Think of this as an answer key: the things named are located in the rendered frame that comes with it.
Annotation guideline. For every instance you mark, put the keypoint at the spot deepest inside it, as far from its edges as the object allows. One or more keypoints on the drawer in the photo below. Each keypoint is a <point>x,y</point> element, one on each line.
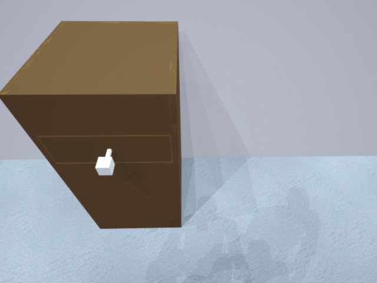
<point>125,148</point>

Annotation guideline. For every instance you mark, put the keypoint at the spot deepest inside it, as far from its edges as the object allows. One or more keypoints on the handle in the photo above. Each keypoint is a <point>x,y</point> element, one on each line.
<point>105,165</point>

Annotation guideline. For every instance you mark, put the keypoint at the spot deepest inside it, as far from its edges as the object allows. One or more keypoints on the cabinet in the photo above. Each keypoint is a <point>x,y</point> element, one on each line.
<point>92,78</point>

